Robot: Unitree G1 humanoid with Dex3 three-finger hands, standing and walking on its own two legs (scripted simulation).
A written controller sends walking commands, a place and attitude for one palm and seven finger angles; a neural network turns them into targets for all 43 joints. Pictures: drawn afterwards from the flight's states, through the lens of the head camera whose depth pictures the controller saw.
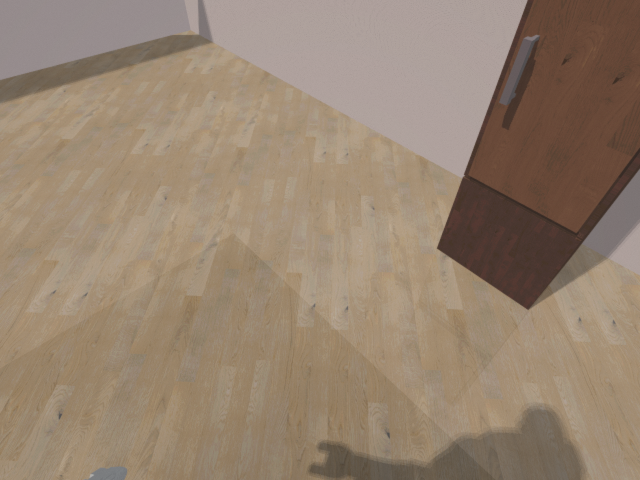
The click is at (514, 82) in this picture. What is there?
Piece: cupboard door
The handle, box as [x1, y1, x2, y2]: [499, 35, 539, 104]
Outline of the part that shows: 538,35 532,37 527,36 523,39 499,102 507,104 515,95 515,93 513,92 533,43 538,39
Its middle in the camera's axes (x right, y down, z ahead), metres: +0.53 -0.45 +1.03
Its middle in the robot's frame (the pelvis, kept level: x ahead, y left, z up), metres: +1.10 -0.47 +0.04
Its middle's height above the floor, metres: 0.81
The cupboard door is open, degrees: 0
